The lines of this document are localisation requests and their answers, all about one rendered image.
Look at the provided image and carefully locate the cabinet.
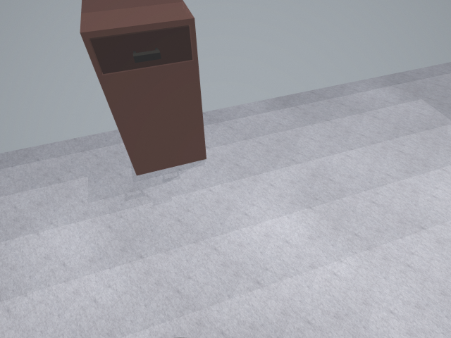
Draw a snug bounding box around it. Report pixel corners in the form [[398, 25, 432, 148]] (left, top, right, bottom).
[[80, 0, 206, 175]]

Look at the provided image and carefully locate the handle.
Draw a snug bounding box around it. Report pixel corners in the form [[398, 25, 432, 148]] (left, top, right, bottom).
[[133, 48, 161, 63]]

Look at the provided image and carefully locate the drawer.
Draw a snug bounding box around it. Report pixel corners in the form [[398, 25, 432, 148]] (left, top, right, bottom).
[[90, 25, 192, 74]]

